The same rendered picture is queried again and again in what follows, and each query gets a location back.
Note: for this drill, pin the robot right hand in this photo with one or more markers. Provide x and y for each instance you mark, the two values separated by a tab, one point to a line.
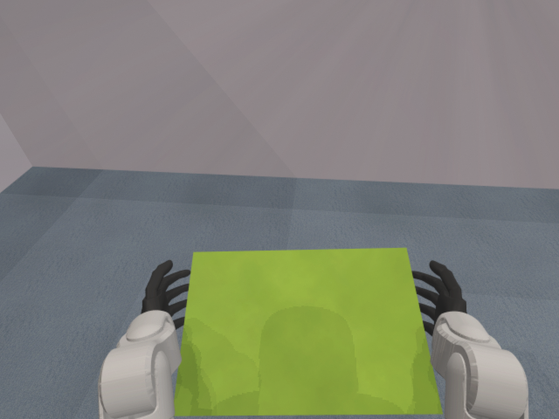
449	298

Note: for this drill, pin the right robot forearm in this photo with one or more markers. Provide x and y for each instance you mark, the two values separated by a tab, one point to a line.
482	381

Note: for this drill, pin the carton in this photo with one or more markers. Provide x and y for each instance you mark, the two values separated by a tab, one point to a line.
304	333

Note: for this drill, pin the robot left hand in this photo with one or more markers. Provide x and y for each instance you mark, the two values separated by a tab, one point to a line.
157	298

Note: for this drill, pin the left robot forearm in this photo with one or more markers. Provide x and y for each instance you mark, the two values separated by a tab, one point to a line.
135	378

